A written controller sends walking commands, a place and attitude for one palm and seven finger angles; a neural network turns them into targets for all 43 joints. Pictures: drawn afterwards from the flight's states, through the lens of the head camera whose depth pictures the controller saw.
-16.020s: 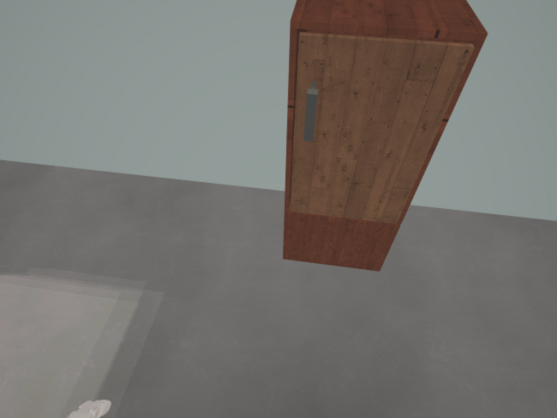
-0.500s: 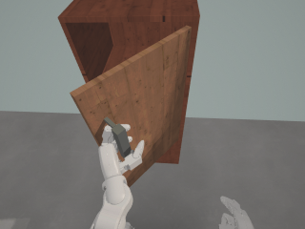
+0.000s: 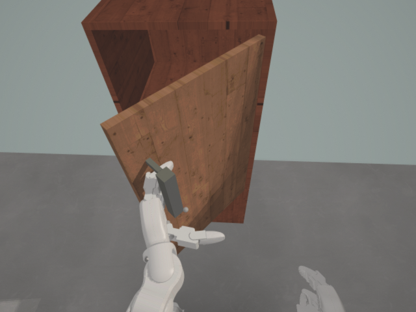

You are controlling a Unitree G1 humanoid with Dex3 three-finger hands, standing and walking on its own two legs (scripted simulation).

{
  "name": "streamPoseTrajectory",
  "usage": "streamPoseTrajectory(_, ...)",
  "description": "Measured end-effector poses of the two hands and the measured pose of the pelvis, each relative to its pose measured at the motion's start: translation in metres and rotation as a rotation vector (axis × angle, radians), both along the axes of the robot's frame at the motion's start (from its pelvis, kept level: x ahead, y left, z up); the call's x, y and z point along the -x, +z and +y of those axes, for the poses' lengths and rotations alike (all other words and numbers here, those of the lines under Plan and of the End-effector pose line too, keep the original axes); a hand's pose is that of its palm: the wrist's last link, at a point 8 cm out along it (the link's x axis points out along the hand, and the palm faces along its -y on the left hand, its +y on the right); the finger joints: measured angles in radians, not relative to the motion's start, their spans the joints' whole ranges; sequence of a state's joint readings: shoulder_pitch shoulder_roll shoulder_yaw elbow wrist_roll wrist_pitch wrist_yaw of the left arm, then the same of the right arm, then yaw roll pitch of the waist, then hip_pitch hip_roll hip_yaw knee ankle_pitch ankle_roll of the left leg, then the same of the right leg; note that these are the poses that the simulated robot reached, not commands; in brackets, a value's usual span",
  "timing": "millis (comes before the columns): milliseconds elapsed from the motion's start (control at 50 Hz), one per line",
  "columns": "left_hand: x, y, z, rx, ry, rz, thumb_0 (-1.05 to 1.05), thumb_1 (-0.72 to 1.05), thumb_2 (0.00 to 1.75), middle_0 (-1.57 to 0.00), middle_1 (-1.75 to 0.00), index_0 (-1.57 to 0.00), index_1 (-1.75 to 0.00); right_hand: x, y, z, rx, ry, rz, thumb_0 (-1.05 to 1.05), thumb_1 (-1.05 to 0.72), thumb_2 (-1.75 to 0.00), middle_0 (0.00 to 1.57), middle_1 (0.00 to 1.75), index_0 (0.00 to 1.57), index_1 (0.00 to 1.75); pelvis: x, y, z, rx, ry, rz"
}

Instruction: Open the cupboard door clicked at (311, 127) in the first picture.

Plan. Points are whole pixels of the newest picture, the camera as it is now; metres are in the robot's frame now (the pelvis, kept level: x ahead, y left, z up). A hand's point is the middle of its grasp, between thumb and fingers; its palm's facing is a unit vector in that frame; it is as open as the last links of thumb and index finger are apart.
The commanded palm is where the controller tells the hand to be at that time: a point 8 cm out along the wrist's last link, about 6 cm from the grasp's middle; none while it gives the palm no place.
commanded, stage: open thumb and fingers to let go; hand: left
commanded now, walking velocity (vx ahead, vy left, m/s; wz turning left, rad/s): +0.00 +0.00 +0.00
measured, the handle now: (164, 187) +0.34 +0.10 +0.06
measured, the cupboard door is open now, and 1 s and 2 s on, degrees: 49 53 53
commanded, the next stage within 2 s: slide the hand sideways off the handle in 0.02 s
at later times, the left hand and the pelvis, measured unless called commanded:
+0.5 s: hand (184, 230) +0.26 +0.05 +0.06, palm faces -0.13 -0.99 +0.03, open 16.3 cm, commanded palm +0.24 +0.11 +0.05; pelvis -0.01 +0.03 -0.01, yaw -2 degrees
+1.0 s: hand (154, 258) +0.21 +0.10 +0.06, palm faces -0.09 -1.00 +0.02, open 16.2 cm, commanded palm +0.18 +0.16 +0.05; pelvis +0.00 +0.03 -0.01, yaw -2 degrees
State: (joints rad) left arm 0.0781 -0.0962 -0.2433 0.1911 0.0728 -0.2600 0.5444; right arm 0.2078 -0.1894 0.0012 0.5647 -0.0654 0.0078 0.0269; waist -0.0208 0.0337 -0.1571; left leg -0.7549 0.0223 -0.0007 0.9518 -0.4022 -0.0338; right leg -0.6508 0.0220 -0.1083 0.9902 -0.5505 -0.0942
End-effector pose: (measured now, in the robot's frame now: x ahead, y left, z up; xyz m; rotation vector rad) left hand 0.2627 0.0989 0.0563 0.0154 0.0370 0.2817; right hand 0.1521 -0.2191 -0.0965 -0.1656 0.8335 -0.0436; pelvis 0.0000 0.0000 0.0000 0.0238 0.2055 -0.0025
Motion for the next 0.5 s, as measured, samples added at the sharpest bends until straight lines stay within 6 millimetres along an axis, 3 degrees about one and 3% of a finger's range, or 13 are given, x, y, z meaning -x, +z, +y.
streamPoseTrajectory(160,0.000,-0.001,0.004,-0.009,-0.025,-0.007,-0.01,-0.49,0.30,-0.33,-0.53,-0.31,-0.58,-0.001,0.000,0.010,-0.002,0.016,-0.013,0.01,-0.90,-0.90,0.20,0.30,0.20,0.29,0.005,-0.002,0.008,0.010,0.002,-0.002)
streamPoseTrajectory(320,0.012,-0.002,0.012,-0.012,-0.469,-0.047,-0.01,-0.49,0.30,-0.23,-0.38,-0.17,-0.40,0.011,-0.002,0.013,-0.012,-0.017,-0.022,0.01,-0.90,-0.90,0.20,0.30,0.20,0.29,0.013,-0.006,0.019,0.021,0.002,-0.012)
streamPoseTrajectory(500,0.021,0.001,0.009,0.045,-0.411,-0.069,-0.01,-0.50,0.30,-0.16,-0.31,-0.15,-0.32,0.024,0.005,0.019,-0.006,-0.039,-0.025,0.01,-0.90,-0.90,0.20,0.30,0.20,0.29,0.013,-0.006,0.030,0.019,-0.026,-0.012)
